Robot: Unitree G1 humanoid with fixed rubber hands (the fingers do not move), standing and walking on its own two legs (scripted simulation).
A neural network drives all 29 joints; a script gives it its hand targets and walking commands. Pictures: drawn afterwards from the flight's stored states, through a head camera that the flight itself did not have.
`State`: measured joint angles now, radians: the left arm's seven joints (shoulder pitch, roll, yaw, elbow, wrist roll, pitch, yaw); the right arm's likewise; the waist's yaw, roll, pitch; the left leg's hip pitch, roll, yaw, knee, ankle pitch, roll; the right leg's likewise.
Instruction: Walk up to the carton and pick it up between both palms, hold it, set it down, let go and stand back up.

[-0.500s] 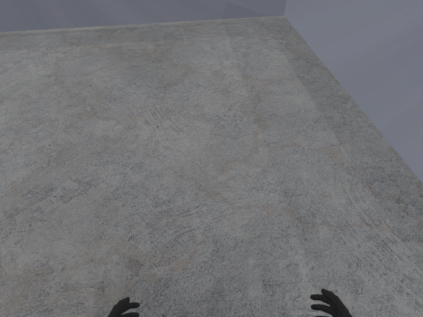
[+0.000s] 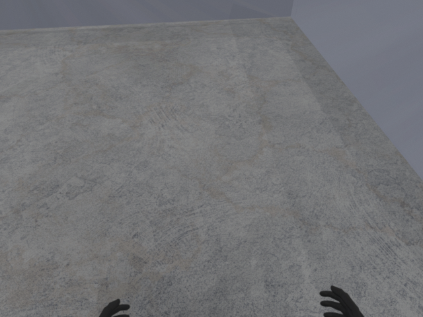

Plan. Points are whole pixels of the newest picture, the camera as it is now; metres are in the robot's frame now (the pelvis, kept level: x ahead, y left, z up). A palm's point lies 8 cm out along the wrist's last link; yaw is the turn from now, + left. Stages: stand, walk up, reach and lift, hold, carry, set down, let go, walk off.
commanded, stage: stand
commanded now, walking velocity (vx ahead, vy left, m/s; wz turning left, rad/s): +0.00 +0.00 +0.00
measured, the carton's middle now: out of the picture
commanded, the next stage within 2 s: walk up in 1.54 s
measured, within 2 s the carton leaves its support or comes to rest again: neither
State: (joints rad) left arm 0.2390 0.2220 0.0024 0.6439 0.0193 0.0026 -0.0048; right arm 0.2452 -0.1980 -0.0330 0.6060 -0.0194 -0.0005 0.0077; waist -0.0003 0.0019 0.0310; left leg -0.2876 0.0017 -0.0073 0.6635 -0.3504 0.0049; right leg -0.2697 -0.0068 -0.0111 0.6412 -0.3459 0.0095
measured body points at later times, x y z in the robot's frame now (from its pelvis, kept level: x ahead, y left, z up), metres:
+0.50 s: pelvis -0.01 +0.01 +0.00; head +0.00 +0.01 +0.45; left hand +0.13 +0.25 -0.10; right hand +0.14 -0.23 -0.09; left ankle +0.00 +0.12 -0.72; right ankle +0.00 -0.13 -0.72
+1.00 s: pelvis -0.01 +0.01 +0.00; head -0.01 +0.01 +0.45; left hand +0.10 +0.26 -0.10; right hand +0.12 -0.24 -0.09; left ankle +0.00 +0.12 -0.72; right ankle +0.00 -0.13 -0.72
